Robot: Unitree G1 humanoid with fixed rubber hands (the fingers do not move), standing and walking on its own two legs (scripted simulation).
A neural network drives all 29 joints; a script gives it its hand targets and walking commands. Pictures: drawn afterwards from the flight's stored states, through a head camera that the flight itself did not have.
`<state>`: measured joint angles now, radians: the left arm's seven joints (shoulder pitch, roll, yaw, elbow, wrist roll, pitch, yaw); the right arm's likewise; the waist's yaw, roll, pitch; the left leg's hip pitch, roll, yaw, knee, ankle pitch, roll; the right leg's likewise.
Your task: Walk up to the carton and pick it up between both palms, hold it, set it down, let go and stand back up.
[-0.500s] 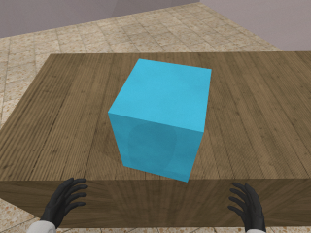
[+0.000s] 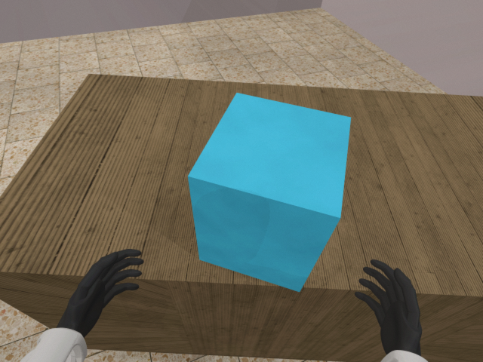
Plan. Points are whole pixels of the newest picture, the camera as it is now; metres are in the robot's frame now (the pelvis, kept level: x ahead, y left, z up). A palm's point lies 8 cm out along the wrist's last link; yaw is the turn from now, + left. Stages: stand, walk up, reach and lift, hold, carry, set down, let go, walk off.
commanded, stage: reach and lift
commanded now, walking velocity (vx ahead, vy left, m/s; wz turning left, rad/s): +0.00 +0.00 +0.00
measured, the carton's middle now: (268, 194) +0.38 -0.01 +0.05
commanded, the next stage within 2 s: none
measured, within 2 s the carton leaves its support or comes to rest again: neither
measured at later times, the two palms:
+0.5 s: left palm (116, 244) +0.24 +0.21 +0.10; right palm (421, 290) +0.21 -0.20 +0.10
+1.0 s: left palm (125, 179) +0.31 +0.21 +0.15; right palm (424, 245) +0.26 -0.20 +0.13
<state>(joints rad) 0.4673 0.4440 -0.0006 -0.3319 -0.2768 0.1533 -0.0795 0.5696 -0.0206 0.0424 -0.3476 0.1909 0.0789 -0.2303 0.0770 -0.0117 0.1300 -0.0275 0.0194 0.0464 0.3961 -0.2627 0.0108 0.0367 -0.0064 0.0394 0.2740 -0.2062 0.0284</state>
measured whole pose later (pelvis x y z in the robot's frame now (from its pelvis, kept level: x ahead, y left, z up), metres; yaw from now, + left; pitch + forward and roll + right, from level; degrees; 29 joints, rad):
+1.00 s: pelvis -0.01 +0.00 +0.00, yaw -2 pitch -4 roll -1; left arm -0.26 0.42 0.15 -0.19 -0.31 0.72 -0.10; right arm -0.09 -0.20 -0.04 -0.32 0.36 0.57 -0.31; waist -0.03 0.00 0.10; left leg -0.07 0.01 0.08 0.37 -0.22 0.02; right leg -0.04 -0.01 0.07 0.30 -0.18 0.04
